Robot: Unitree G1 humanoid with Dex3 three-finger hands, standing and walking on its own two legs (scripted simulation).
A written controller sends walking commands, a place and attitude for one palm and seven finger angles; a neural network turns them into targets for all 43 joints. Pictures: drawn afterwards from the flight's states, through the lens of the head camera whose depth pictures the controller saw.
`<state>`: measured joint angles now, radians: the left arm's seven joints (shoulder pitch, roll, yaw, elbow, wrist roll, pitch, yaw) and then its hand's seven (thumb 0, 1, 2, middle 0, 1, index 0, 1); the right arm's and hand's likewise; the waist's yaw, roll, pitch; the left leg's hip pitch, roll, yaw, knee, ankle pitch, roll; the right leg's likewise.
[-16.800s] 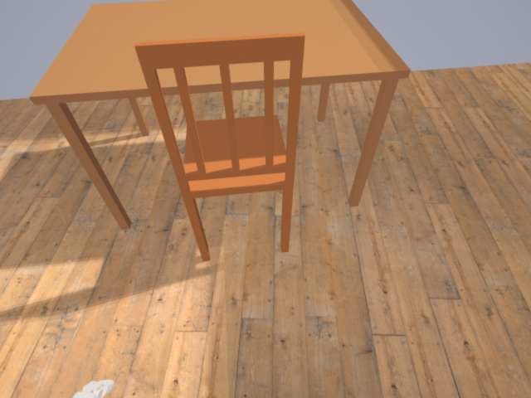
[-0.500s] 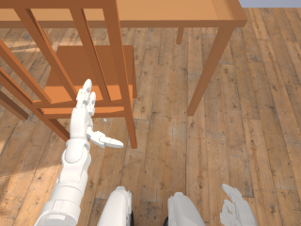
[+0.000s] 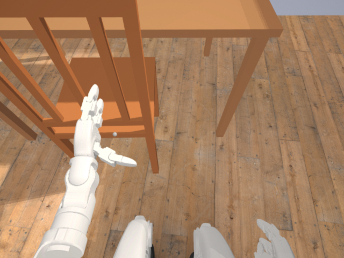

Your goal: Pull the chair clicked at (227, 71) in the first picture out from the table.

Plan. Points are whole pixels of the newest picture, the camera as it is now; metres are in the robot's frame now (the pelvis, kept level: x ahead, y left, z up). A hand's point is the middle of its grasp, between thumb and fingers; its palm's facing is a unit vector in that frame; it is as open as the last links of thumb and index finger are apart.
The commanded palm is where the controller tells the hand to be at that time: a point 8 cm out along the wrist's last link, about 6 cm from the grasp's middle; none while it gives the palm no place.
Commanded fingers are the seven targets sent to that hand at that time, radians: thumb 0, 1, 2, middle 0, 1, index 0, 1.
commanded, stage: aim the fingers beside a spindle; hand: left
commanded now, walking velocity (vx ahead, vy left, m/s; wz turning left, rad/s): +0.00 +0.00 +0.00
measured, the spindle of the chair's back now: (71, 81) +0.52 +0.27 +0.06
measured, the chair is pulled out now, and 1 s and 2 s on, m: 0.00 0.00 0.00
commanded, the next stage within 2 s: push the fingers through the gap in 0.72 s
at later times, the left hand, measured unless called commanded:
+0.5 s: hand (119, 141) +0.37 +0.14 +0.02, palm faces +0.03 -1.00 -0.02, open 16.9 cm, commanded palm +0.36 +0.18 +0.04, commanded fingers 0.00 -0.50 0.30 -0.06 -0.08 -0.06 -0.08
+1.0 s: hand (122, 132) +0.39 +0.13 +0.03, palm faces +0.02 -1.00 -0.05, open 16.9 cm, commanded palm +0.37 +0.18 +0.03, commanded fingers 0.00 -0.50 0.30 -0.06 -0.08 -0.06 -0.08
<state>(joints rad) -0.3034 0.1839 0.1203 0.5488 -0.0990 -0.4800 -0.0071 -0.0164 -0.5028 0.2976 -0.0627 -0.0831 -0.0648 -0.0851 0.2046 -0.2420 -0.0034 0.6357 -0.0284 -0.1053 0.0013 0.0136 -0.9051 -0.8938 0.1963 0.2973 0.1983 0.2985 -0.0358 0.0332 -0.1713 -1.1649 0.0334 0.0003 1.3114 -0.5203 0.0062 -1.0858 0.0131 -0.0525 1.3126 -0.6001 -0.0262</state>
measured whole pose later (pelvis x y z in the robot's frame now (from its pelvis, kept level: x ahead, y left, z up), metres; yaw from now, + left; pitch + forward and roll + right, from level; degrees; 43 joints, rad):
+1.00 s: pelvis +0.00 -0.01 +0.00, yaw +0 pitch +22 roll -1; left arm -0.36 0.18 0.11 0.63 -0.11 -0.44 -0.04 -0.02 -0.50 0.30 -0.06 -0.08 -0.06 -0.08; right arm 0.20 -0.24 0.00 0.65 -0.02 -0.09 -0.01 0.01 -0.90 -0.89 0.20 0.30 0.20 0.30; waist -0.04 0.03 -0.17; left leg -1.16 0.03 -0.01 1.30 -0.52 0.00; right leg -1.08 0.01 -0.06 1.30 -0.60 -0.04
